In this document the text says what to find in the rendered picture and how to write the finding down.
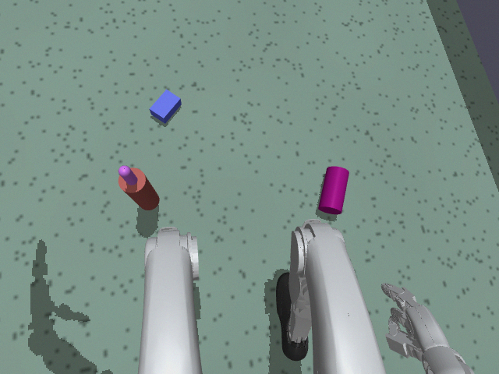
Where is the right robot hand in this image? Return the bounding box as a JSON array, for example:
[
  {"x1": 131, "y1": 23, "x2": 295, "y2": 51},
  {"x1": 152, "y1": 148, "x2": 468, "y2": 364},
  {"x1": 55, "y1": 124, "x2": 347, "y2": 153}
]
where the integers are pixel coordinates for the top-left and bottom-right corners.
[{"x1": 381, "y1": 283, "x2": 450, "y2": 361}]

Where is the right robot foot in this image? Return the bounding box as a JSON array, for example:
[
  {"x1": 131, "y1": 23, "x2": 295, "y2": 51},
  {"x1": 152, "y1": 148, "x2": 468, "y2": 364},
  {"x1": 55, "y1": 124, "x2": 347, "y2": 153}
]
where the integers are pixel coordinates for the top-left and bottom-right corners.
[{"x1": 276, "y1": 272, "x2": 308, "y2": 361}]

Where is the right robot arm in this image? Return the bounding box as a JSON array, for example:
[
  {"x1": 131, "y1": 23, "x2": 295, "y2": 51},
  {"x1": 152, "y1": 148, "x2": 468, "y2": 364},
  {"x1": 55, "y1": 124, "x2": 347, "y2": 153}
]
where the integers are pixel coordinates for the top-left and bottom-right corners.
[{"x1": 422, "y1": 346, "x2": 475, "y2": 374}]

